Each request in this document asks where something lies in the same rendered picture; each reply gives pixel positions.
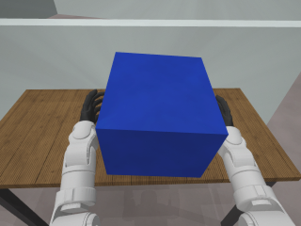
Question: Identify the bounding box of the left robot upper arm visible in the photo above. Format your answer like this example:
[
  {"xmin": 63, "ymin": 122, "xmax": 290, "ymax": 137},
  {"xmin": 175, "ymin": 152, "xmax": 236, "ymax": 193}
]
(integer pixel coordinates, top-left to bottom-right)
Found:
[{"xmin": 51, "ymin": 212, "xmax": 101, "ymax": 226}]

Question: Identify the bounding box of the robot left hand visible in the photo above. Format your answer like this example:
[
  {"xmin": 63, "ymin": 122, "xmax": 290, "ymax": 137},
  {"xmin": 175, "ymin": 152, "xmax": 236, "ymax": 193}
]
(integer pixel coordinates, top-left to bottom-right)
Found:
[{"xmin": 79, "ymin": 89, "xmax": 105, "ymax": 125}]

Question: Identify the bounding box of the robot left forearm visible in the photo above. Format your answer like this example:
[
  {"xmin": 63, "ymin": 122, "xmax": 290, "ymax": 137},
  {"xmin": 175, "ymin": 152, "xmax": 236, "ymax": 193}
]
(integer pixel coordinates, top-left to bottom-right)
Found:
[{"xmin": 49, "ymin": 121, "xmax": 99, "ymax": 226}]

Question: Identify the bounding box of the robot right hand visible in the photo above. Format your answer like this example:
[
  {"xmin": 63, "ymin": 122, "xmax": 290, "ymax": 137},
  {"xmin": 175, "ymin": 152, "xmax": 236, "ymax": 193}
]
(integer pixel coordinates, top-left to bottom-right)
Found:
[{"xmin": 215, "ymin": 95, "xmax": 234, "ymax": 127}]

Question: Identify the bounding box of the right robot upper arm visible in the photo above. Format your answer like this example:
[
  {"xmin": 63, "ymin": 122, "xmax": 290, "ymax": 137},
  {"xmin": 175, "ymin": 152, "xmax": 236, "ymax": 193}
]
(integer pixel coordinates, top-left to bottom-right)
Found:
[{"xmin": 238, "ymin": 210, "xmax": 294, "ymax": 226}]

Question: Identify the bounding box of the robot right forearm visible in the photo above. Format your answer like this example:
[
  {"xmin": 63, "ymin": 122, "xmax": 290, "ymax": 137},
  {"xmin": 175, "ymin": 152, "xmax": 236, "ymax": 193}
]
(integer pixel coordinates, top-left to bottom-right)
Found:
[{"xmin": 218, "ymin": 126, "xmax": 295, "ymax": 226}]

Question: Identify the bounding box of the table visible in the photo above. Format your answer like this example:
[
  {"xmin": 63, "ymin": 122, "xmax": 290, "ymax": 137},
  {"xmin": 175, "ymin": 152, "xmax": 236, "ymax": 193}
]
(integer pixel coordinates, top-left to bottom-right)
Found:
[{"xmin": 0, "ymin": 88, "xmax": 301, "ymax": 226}]

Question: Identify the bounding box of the carton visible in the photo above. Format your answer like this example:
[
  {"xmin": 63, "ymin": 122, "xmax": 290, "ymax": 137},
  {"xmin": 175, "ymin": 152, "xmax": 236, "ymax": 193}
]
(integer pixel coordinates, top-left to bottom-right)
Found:
[{"xmin": 95, "ymin": 52, "xmax": 229, "ymax": 178}]

